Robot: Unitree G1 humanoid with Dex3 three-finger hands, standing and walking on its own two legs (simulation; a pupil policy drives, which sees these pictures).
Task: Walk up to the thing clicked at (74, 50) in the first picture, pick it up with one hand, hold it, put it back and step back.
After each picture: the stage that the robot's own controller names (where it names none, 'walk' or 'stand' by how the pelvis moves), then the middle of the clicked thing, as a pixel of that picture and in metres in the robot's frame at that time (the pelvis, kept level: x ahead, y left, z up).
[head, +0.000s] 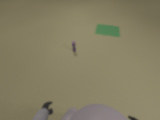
stand; (73, 46) +1.27 +0.37 -0.66
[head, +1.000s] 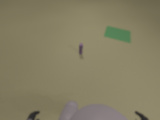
walk; (80, 49) +1.16 +0.20 -0.63
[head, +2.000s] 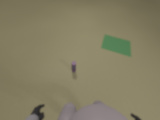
walk; (73, 67) +0.74 +0.20 -0.64
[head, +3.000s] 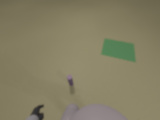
walk; (70, 80) +0.52 +0.26 -0.63
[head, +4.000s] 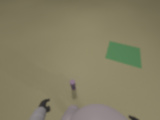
stand; (73, 85) +0.44 +0.22 -0.65
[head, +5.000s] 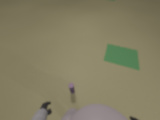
stand; (71, 88) +0.42 +0.22 -0.65
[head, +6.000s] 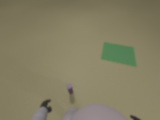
stand; (70, 89) +0.40 +0.25 -0.65
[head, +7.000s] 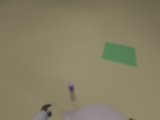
stand; (71, 87) +0.43 +0.24 -0.66
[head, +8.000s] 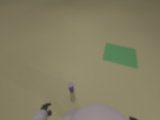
stand; (71, 87) +0.43 +0.23 -0.66
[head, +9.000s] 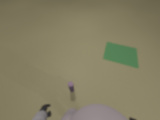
go down; (71, 87) +0.42 +0.23 -0.66
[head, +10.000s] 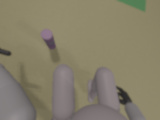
go down; (49, 41) +0.49 +0.30 -0.24
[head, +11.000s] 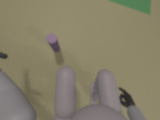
approach; (54, 44) +0.49 +0.30 -0.26
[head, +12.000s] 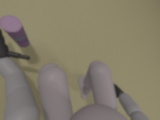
close in; (18, 35) +0.46 +0.35 -0.16
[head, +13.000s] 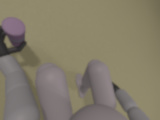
lift; (16, 36) +0.45 +0.33 -0.16
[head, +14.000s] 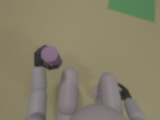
lift; (54, 59) +0.34 +0.25 -0.02
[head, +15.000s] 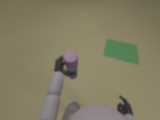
hold; (72, 67) +0.32 +0.13 +0.08
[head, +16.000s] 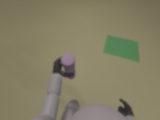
hold; (69, 68) +0.32 +0.15 +0.03
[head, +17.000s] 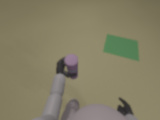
crouch; (72, 68) +0.32 +0.13 +0.03
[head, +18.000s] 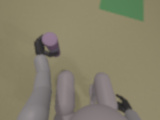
crouch; (53, 47) +0.44 +0.24 -0.05
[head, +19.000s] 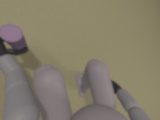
lower; (18, 43) +0.43 +0.31 -0.16
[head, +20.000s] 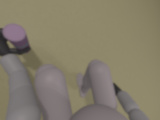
lower; (20, 42) +0.43 +0.31 -0.16
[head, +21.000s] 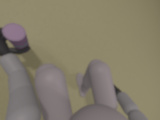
lower; (20, 41) +0.42 +0.32 -0.16
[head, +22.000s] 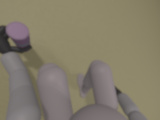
lower; (22, 40) +0.42 +0.32 -0.16
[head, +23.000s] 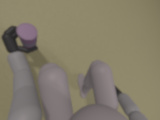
loosen; (29, 41) +0.43 +0.29 -0.15
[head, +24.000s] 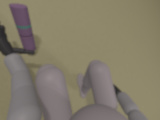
withdraw; (25, 31) +0.50 +0.31 -0.18
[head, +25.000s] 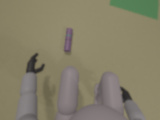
walk; (68, 40) +0.62 +0.27 -0.36
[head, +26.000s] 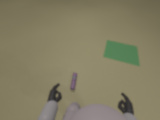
stand; (73, 80) +0.55 +0.20 -0.68
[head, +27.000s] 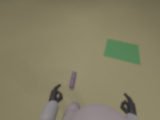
stand; (73, 79) +0.56 +0.23 -0.69
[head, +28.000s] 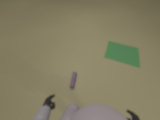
stand; (73, 79) +0.57 +0.23 -0.72
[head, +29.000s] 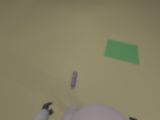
walk; (74, 78) +0.58 +0.24 -0.74
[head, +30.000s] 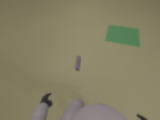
walk; (78, 62) +0.77 +0.25 -0.73
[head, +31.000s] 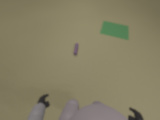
walk; (76, 49) +1.09 +0.27 -0.73
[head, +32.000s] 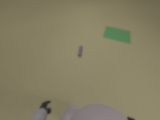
stand; (80, 50) +1.18 +0.22 -0.74
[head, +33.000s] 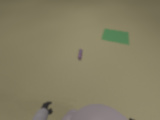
stand; (80, 54) +1.18 +0.22 -0.75
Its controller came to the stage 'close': yes
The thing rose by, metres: 0.67
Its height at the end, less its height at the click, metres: -0.09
